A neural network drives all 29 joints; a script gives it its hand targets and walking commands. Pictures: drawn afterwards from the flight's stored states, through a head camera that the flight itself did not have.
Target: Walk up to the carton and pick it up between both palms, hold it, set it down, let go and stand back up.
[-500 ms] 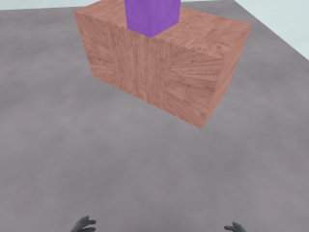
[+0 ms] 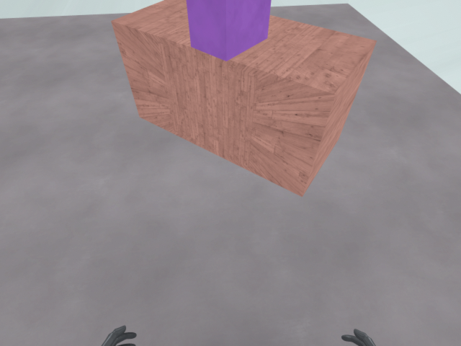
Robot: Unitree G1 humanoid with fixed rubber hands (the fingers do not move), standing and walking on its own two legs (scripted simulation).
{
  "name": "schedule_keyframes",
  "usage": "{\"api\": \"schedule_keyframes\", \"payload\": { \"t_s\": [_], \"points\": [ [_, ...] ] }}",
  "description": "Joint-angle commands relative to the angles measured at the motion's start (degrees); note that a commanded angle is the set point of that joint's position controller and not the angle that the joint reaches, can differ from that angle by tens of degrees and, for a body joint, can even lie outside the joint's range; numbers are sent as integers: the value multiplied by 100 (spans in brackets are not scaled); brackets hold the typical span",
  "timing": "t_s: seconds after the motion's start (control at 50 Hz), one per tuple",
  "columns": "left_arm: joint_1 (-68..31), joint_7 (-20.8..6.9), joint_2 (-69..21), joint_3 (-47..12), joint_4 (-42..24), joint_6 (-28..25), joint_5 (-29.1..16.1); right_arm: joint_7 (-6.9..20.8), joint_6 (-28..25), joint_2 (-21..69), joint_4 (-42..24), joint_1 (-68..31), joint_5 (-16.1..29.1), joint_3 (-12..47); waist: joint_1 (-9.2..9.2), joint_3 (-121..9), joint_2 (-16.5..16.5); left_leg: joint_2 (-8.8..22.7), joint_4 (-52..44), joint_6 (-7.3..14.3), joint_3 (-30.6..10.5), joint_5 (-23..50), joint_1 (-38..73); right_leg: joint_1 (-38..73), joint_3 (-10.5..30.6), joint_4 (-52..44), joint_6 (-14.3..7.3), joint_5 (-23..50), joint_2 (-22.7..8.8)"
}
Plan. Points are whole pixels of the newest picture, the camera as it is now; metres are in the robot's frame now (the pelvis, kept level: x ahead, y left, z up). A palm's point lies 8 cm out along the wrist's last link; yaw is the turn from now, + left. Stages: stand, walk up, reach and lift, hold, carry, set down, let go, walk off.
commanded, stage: stand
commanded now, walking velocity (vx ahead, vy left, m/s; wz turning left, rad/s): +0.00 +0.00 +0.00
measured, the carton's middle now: (230, 9) +1.43 +0.06 +0.04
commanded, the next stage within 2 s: walk up in 0.78 s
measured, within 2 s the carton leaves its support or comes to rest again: neither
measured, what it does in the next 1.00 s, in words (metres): stands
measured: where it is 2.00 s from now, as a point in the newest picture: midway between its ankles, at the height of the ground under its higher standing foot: (208, 335)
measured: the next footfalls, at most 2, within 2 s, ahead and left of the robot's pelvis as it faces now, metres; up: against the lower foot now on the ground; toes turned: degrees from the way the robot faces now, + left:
right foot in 1.44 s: +0.22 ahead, -0.11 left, +0.00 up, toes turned -16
left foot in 1.80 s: +0.38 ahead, +0.23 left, +0.00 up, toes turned -9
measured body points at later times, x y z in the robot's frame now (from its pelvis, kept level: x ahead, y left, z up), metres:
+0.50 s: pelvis +0.00 +0.00 +0.00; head +0.02 +0.00 +0.45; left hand +0.11 +0.24 -0.11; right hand +0.12 -0.24 -0.11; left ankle -0.01 +0.11 -0.72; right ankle -0.01 -0.13 -0.72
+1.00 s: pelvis -0.01 +0.00 +0.00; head +0.00 -0.01 +0.45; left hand +0.09 +0.24 -0.11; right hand +0.10 -0.24 -0.12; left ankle -0.01 +0.11 -0.72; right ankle -0.01 -0.13 -0.72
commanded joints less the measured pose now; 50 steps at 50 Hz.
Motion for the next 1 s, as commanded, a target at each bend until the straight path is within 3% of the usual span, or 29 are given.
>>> {"api": "schedule_keyframes", "payload": {
  "t_s": [0.0,0.3,0.94,0.96,0.98],
  "points": [
    [-74,33,816,239,-732,-194,-5,-31,-199,-816,-748,-95,11,-228,-1,-492,-20,483,-902,166,-519,1882,49,130,416,-751,-267,1867,-336],
    [-95,38,847,236,-672,-197,-17,-19,-209,-858,-659,-86,34,-225,-7,-537,-38,504,-963,191,-517,2060,151,275,392,-790,-267,2024,-364],
    [57,53,957,207,-389,-185,-26,-20,-187,-919,-347,62,41,-226,-15,-300,-73,492,-1247,166,-565,1457,58,190,458,-1135,-275,1487,-395],
    [1165,24,1144,388,-201,-254,85,143,-209,-1170,-487,9,-389,-434,129,-768,307,426,-586,338,-277,-1809,423,-200,1342,-1133,-736,-1821,-544],
    [1113,12,1486,491,-206,-283,134,222,-210,-1093,-612,-62,-429,-457,44,-191,-27,380,-264,358,-395,-2309,-163,-657,2195,-1517,-971,-2885,-907]
  ]
}}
